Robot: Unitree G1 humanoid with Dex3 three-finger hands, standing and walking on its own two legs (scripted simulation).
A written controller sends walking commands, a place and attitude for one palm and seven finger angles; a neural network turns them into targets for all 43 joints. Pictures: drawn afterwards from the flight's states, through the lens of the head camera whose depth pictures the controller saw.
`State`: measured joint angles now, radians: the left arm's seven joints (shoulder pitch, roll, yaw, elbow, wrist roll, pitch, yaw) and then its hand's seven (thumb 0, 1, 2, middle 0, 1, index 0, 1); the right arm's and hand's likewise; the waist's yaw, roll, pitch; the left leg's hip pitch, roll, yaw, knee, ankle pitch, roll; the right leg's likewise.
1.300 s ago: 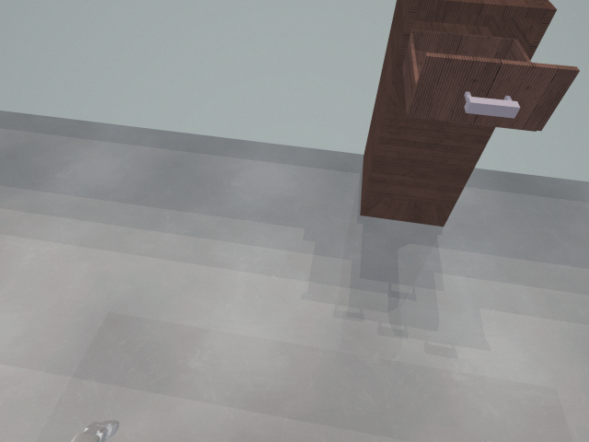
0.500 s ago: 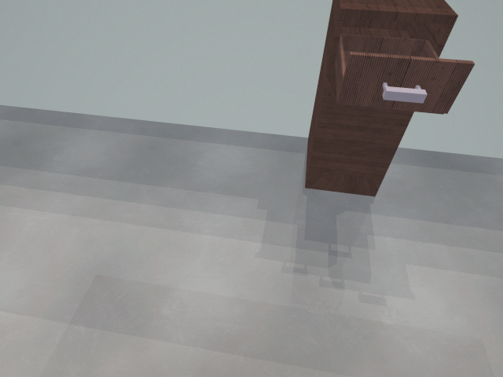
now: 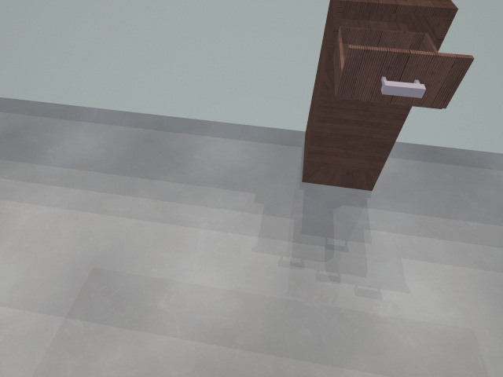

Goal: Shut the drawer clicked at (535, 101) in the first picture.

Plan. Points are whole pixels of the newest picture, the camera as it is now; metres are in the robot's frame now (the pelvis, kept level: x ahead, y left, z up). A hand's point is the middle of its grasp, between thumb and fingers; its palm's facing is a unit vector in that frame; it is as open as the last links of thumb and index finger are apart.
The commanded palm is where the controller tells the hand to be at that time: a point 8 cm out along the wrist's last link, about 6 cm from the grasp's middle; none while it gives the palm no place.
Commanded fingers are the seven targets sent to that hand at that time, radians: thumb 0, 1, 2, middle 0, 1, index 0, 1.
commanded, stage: look at it before walking up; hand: left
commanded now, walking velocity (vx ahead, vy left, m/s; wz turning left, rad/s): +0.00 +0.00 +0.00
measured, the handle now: (401, 85) +0.89 -0.39 +0.02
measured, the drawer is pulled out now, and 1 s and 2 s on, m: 0.30 0.30 0.30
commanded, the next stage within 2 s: walk to a spot facing it in 0.54 s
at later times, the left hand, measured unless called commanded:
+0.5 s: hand out of the picture +0.09 +0.25 -0.15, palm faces -0.03 -0.94 -0.34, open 7.4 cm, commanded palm none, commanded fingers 0.00 0.90 0.90 -0.20 -0.30 -0.20 -0.30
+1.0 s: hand out of the picture +0.06 +0.20 -0.18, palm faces -0.14 -0.95 -0.28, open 7.4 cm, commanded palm none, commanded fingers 0.00 0.90 0.90 -0.20 -0.30 -0.20 -0.30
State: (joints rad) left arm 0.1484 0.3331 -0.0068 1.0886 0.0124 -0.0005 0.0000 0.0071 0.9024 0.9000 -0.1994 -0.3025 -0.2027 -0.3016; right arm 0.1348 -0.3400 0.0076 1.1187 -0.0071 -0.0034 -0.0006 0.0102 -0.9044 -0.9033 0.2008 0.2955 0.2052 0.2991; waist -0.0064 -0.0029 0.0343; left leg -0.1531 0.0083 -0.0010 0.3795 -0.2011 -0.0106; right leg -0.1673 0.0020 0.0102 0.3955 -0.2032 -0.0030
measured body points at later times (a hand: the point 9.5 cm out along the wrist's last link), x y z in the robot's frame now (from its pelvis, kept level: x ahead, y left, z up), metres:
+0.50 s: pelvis +0.01 +0.00 +0.00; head +0.02 +0.00 +0.45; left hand +0.09 +0.30 -0.13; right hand +0.10 -0.29 -0.13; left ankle +0.00 +0.13 -0.74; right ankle +0.01 -0.12 -0.74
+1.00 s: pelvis -0.01 -0.01 -0.02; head +0.02 -0.02 +0.43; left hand +0.07 +0.25 -0.16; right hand +0.04 -0.28 -0.17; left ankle +0.00 +0.13 -0.75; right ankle -0.01 -0.10 -0.73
